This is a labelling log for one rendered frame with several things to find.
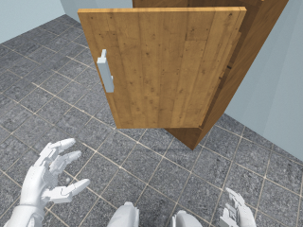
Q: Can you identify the robot right hand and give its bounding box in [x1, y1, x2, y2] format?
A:
[220, 187, 257, 227]

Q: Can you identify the right robot shin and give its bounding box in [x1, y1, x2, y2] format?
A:
[177, 210, 187, 214]

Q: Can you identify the robot left thigh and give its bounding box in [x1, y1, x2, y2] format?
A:
[106, 205, 139, 227]

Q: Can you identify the handle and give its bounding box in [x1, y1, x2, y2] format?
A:
[97, 49, 115, 93]

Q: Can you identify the left robot forearm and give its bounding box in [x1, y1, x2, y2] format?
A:
[3, 204, 45, 227]

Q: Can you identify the cupboard door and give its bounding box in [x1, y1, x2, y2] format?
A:
[77, 7, 247, 129]

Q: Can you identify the robot left hand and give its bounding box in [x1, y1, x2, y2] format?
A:
[19, 138, 90, 210]

